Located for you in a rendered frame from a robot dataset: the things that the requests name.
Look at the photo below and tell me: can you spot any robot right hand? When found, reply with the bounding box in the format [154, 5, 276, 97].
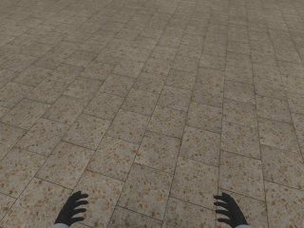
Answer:
[214, 192, 248, 228]

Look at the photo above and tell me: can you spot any robot left hand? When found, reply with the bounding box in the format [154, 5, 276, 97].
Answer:
[54, 190, 88, 227]

